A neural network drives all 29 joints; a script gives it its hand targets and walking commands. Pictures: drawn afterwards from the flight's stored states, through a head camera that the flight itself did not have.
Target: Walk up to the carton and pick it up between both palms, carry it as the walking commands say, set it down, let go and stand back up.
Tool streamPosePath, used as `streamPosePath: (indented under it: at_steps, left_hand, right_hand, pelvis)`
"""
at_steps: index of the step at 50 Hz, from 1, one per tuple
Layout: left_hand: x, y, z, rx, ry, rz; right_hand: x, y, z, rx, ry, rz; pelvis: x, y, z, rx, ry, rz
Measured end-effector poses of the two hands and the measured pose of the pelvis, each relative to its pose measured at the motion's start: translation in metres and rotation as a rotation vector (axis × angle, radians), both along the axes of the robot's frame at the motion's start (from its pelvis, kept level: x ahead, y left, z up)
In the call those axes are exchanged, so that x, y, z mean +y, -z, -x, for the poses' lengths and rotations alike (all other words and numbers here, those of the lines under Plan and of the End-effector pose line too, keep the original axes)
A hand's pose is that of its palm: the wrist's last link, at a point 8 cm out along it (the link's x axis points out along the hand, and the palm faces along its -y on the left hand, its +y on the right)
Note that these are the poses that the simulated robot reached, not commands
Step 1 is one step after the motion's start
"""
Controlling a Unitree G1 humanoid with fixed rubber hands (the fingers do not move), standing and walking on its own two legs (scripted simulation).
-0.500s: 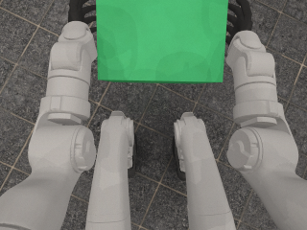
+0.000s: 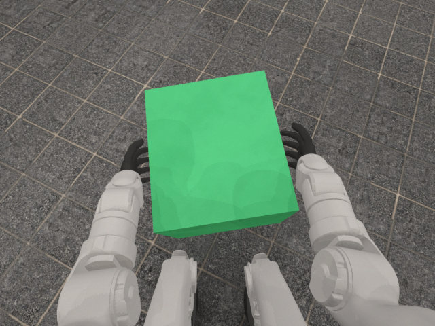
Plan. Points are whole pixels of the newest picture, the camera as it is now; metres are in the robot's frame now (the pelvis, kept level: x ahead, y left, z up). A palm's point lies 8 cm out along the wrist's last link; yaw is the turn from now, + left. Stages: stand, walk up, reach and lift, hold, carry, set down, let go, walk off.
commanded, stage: reach and lift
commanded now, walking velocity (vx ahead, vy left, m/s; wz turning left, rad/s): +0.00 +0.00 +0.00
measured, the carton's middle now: (217, 161) +0.45 +0.02 -0.13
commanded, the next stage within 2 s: none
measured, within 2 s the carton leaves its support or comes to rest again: neither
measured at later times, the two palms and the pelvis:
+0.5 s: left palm (123, 165) +0.38 +0.18 +0.01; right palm (326, 171) +0.37 -0.16 +0.02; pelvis +0.00 +0.00 +0.06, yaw +0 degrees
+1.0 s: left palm (100, 170) +0.34 +0.18 +0.09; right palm (351, 161) +0.35 -0.15 +0.11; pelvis +0.04 +0.00 +0.13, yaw +1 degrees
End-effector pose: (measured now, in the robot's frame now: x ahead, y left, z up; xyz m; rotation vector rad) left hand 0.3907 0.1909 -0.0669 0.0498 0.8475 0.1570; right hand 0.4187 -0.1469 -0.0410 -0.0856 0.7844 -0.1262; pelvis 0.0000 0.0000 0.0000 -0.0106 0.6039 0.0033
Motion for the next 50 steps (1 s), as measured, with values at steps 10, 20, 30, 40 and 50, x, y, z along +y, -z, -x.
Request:
streamPosePath:
  at_steps: [10, 20, 30, 40, 50]
  left_hand:
    - [-0.018, -0.074, -0.01, -0.156, -0.004, -0.037]
    - [-0.016, -0.086, 0.004, -0.124, -0.018, 0.071]
    - [0.0, -0.112, 0.005, -0.14, -0.088, 0.002]
    - [0.0, -0.156, 0.002, -0.138, -0.055, 0.063]
    - [-0.006, -0.153, 0.047, -0.052, -0.087, 0.005]
  right_hand:
    - [-0.015, -0.038, 0.035, -0.053, 0.065, -0.007]
    - [-0.017, -0.061, 0.048, -0.025, 0.105, -0.044]
    - [0.005, -0.108, 0.019, -0.06, 0.01, 0.028]
    - [-0.001, -0.144, 0.025, -0.057, 0.062, -0.034]
    - [-0.003, -0.146, 0.064, 0.019, 0.011, -0.003]
  pelvis:
    - [0.001, -0.025, -0.007, -0.081, -0.005, 0.002]
    - [0.0, -0.046, 0.002, -0.197, -0.006, 0.001]
    - [0.001, -0.071, -0.021, -0.219, -0.006, 0.002]
    - [0.004, -0.104, -0.039, -0.282, -0.011, 0.006]
    - [0.001, -0.125, -0.04, -0.348, -0.01, 0.001]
